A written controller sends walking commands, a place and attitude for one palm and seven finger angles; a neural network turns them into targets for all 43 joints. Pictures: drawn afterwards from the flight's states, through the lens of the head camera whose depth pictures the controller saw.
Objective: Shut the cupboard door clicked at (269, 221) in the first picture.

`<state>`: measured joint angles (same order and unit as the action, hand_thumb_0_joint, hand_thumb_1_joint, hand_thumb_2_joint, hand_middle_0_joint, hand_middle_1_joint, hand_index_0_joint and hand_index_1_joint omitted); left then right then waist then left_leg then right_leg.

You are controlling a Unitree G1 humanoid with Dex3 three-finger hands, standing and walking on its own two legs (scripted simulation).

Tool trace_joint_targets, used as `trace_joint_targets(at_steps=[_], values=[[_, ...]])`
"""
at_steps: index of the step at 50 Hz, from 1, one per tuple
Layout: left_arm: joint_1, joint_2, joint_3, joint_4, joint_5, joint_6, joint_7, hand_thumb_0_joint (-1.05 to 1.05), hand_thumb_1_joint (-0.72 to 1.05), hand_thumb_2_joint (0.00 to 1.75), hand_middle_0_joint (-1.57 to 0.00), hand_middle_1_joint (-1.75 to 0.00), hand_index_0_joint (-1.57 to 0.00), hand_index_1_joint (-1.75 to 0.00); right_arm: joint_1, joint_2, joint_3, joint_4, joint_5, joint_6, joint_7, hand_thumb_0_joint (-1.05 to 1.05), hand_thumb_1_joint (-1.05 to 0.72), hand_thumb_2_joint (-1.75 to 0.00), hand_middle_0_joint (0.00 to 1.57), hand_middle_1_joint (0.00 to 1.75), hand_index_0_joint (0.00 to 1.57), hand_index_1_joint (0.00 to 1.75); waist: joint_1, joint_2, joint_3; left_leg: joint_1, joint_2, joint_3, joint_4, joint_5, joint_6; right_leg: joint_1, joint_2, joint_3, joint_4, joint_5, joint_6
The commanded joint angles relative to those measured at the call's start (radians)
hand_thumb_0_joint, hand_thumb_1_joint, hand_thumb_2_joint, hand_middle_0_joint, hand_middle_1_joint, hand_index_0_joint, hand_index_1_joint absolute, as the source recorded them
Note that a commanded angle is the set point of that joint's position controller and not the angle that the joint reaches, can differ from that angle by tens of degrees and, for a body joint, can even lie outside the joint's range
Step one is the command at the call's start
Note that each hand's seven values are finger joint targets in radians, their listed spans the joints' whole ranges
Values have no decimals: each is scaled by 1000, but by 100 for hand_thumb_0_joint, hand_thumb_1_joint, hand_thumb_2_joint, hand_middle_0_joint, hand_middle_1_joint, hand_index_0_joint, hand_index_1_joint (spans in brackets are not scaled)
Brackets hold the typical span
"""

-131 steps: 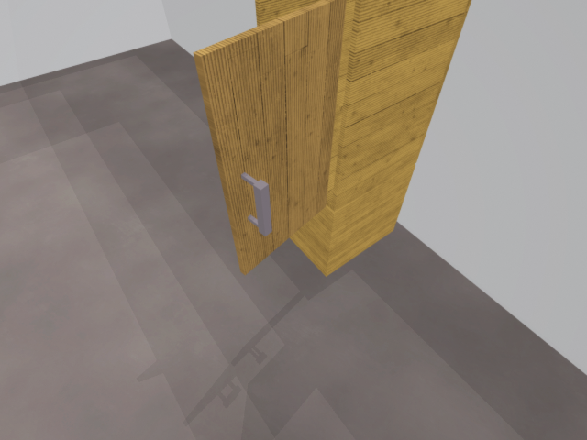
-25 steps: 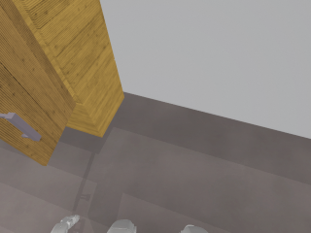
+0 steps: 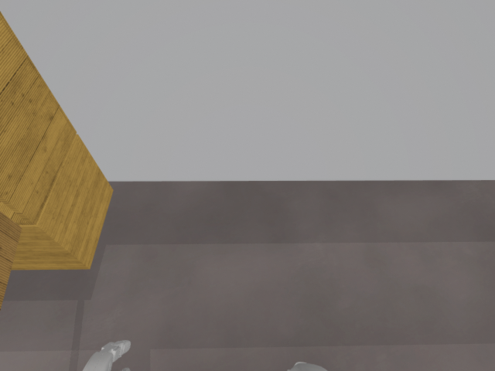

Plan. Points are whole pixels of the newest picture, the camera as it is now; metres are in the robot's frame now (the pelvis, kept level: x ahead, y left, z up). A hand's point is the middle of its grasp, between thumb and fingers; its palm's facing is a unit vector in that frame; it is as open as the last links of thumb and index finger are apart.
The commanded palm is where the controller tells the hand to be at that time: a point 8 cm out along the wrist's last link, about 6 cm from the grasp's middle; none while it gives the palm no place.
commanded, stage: walk around to get in front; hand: left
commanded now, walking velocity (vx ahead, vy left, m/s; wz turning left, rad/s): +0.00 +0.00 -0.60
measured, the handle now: out of the picture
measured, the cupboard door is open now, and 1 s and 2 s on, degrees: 100 100 100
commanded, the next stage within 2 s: none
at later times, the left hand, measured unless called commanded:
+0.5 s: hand (172, 352) +0.16 +0.15 -0.17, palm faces -0.26 -0.95 -0.20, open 7.4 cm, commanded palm none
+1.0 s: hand (230, 320) +0.22 +0.05 -0.17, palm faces -0.56 -0.80 -0.23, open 7.4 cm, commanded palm none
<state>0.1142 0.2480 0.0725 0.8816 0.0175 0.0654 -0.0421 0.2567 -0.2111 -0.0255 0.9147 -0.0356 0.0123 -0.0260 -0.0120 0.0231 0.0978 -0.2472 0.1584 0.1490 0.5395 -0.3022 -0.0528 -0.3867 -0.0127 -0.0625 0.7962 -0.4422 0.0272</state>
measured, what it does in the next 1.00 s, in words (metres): steps on the spot, turning right: right foot, then left foot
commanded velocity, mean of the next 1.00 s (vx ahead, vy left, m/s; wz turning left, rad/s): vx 0.00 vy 0.00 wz -0.60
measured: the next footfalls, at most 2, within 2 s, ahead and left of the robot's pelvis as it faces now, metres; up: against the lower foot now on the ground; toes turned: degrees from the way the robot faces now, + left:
right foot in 0.04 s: +0.03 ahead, -0.13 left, +0.00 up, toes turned -6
left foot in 0.38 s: +0.10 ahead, +0.09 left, +0.00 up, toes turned -12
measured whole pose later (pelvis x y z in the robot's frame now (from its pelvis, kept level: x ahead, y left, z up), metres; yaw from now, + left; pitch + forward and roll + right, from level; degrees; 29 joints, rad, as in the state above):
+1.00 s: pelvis +0.04 -0.07 +0.00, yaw -36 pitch +2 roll +0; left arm 0.18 0.23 0.06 0.91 0.02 0.06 0.00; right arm 0.15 -0.23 -0.04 0.88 -0.01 0.03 -0.03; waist 0.00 -0.03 0.08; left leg -0.35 0.03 0.04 0.63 -0.32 -0.07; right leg -0.29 0.06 0.11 0.57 -0.31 -0.03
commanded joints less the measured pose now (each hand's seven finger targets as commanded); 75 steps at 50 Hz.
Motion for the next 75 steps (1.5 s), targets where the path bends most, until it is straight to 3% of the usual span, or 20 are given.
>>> trace_joint_targets(at_steps=[1, 2, 3, 16, 17, 19, 20, 24, 32, 33, 34, 37, 48, 49, 51, 56, 62, 63, 65, 75], values=[[127, 139, 36, -42, 5, -44, 10, 0, 90, 90, -20, -30, -20, -30, 15, -204, -72, -67, 17, -8, -3, 0, -90, -90, 20, 30, 20, 30, 50, 11, -173, -90, 100, 4, 169, 272, 27, 367, -77, 78, -376, 440, -60], [190, 261, 63, -20, 14, -52, 29, 0, 90, 90, -20, -30, -20, -30, -37, -109, -50, -119, 26, -7, 0, 0, -90, -90, 20, 30, 20, 30, 86, -365, -175, -354, -58, 68, 404, -301, -31, 487, -352, 434, -424, 814, -173], [232, 281, 60, -14, -4, -48, 39, 0, 90, 90, -20, -30, -20, -30, -63, -144, -43, -132, 29, 6, -11, 0, -90, -90, 20, 30, 20, 30, 121, -308, -177, -346, -60, -83, 539, -364, -20, 396, -399, 456, -420, 873, -260], [34, 170, 49, -60, 5, -36, 53, 0, 90, 90, -20, -30, -20, -30, -27, -102, -46, -76, 33, 1, -12, 0, -90, -90, 20, 30, 20, 30, -16, -154, -140, -14, -135, -125, 49, 3, -7, 125, -143, 414, -347, 550, -171], [13, 152, 44, -68, 0, -33, 52, 0, 90, 90, -20, -30, -20, -30, 28, -123, -49, -60, 32, -8, -16, 0, -90, -90, 20, 30, 20, 30, -44, -110, -160, 113, -101, -141, -91, 79, 6, 44, -105, 383, -294, 473, -126], [51, 72, 21, -101, -10, -32, 34, 0, 90, 90, -20, -30, -20, -30, 78, -279, -73, -73, 9, -20, -22, 0, -90, -90, 20, 30, 20, 30, -44, 317, -185, 228, 340, -562, -268, 237, 199, -187, 81, 112, 118, -187, -12], [22, 107, 32, -109, 2, -33, 24, 0, 90, 90, -20, -30, -20, -30, 72, -280, -69, -80, 1, -21, -25, 0, -90, -90, 20, 30, 20, 30, -51, 200, -155, 130, 368, -581, -269, 254, 261, -180, 45, 128, 297, -196, -2], [28, 64, 33, -72, 3, -20, 0, 0, 90, 90, -20, -30, -20, -30, -43, -195, -46, -104, -2, -24, -27, 0, -90, -90, 20, 30, 20, 30, 15, 177, -110, 100, 177, -203, -177, 509, 175, -167, -14, 57, 351, -48, 26], [63, 74, 24, -63, 2, -34, -3, 0, 90, 90, -20, -30, -20, -30, -3, -245, -76, -70, 8, -7, -7, 0, -90, -90, 20, 30, 20, 30, 19, 150, -158, 59, 158, -43, 22, 422, 87, 185, 27, -64, -272, 182, -16], [139, 141, 37, -41, 7, -42, 6, 0, 90, 90, -20, -30, -20, -30, -17, -217, -75, -86, 17, -4, -2, 0, -90, -90, 20, 30, 20, 30, 54, 0, -185, -85, 103, 3, 172, 245, 30, 362, -69, 64, -380, 395, -56], [193, 263, 62, -24, 15, -53, 26, 0, 90, 90, -20, -30, -20, -30, -56, -118, -51, -136, 25, -3, 4, 0, -90, -90, 20, 30, 20, 30, 86, -364, -185, -353, -59, 71, 411, -297, -32, 493, -351, 439, -439, 719, -173], [156, 219, 57, -26, 1, -49, 56, 0, 90, 90, -20, -30, -20, -30, -134, -137, -44, -131, 25, 6, -17, 0, -90, -90, 20, 30, 20, 30, 77, -303, -150, -436, -46, -159, 638, -265, -24, 402, -295, 421, -378, 858, -260], [19, 173, 46, -58, 1, -36, 51, 0, 90, 90, -20, -30, -20, -30, -3, -108, -43, -68, 32, -3, -12, 0, -90, -90, 20, 30, 20, 30, -23, -155, -148, 14, -130, -113, -1, 46, -13, 117, -140, 384, -328, 549, -156], [13, 145, 38, -63, -3, -32, 49, 0, 90, 90, -20, -30, -20, -30, 38, -139, -49, -57, 28, -10, -15, 0, -90, -90, 20, 30, 20, 30, -39, -60, -164, 120, -65, -175, -133, 90, 11, 30, -84, 346, -262, 427, -109], [32, 86, 24, -107, -10, -31, 29, 0, 90, 90, -20, -30, -20, -30, 93, -291, -72, -73, 3, -20, -23, 0, -90, -90, 20, 30, 20, 30, -49, 287, -168, 173, 360, -576, -276, 246, 229, -177, 76, 99, 176, -201, -10], [-2, 60, 25, -83, 0, -21, -1, 0, 90, 90, -20, -30, -20, -30, -11, -207, -50, -96, -5, -22, -23, 0, -90, -90, 20, 30, 20, 30, 1, 167, -136, 123, 184, -201, -157, 556, 180, -132, -12, 43, 265, -83, 20], [36, 63, 19, -75, 0, -33, -2, 0, 90, 90, -20, -30, -20, -30, 7, -247, -75, -74, 6, -7, -8, 0, -90, -90, 20, 30, 20, 30, 6, 175, -160, 82, 161, -65, -7, 470, 101, 142, 35, -64, -230, 134, -13], [96, 103, 29, -57, 3, -38, 3, 0, 90, 90, -20, -30, -20, -30, -9, -236, -76, -85, 12, -4, -5, 0, -90, -90, 20, 30, 20, 30, 35, 95, -169, -20, 128, -38, 88, 338, 56, 283, 4, -16, -350, 277, -34], [208, 281, 61, -26, 2, -48, 32, 0, 90, 90, -20, -30, -20, -30, -102, -132, -47, -159, 26, 7, -2, 0, -90, -90, 20, 30, 20, 30, 117, -336, -172, -350, -72, -17, 482, -381, -32, 409, -398, 472, -453, 777, -234], [106, 202, 49, -30, 10, -68, 38, 0, 90, 90, -20, -30, -20, -30, -126, -106, -46, -117, 17, -11, 25, 0, -90, -90, 20, 30, 20, 30, 52, -170, -106, -233, -106, -94, 271, -122, -26, 244, -201, 422, -502, 126, -239]])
